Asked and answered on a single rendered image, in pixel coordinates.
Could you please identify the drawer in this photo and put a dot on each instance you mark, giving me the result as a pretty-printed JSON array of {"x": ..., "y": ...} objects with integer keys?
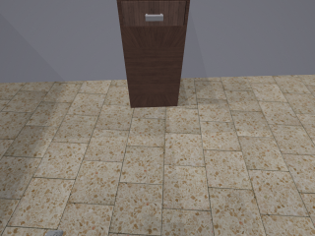
[{"x": 134, "y": 13}]

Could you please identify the cabinet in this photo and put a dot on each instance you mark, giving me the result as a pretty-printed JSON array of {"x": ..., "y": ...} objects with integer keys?
[{"x": 153, "y": 57}]

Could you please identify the handle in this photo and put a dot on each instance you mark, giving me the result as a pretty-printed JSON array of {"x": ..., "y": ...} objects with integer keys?
[{"x": 154, "y": 18}]

